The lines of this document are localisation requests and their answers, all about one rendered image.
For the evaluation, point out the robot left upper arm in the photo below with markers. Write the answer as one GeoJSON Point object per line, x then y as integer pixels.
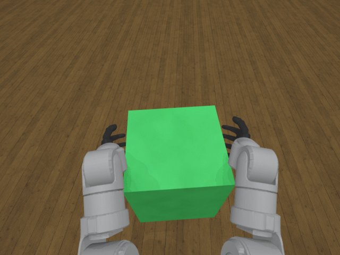
{"type": "Point", "coordinates": [120, 247]}

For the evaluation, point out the left robot hand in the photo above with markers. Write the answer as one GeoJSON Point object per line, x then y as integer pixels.
{"type": "Point", "coordinates": [107, 138]}

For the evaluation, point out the carton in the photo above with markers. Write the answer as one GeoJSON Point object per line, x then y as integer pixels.
{"type": "Point", "coordinates": [177, 164]}

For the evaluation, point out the left robot forearm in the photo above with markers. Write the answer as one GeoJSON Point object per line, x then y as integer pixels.
{"type": "Point", "coordinates": [102, 184]}

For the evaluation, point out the right robot forearm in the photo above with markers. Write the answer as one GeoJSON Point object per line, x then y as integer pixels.
{"type": "Point", "coordinates": [254, 209]}

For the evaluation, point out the robot right upper arm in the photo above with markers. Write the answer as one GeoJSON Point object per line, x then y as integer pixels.
{"type": "Point", "coordinates": [248, 246]}

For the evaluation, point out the right robot hand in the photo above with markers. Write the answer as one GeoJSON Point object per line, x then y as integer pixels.
{"type": "Point", "coordinates": [243, 132]}

